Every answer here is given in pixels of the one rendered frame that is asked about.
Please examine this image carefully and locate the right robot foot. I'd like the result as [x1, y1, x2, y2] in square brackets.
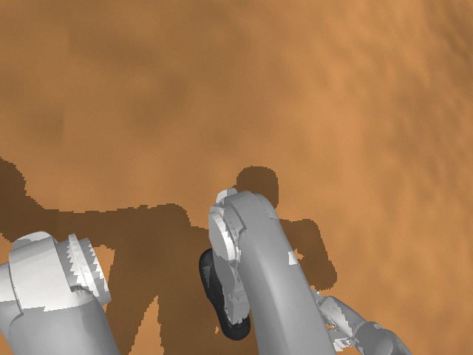
[199, 248, 251, 341]

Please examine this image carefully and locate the right robot arm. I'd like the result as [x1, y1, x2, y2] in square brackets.
[354, 322, 412, 355]

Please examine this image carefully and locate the right robot hand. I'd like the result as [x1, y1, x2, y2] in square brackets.
[311, 289, 367, 351]

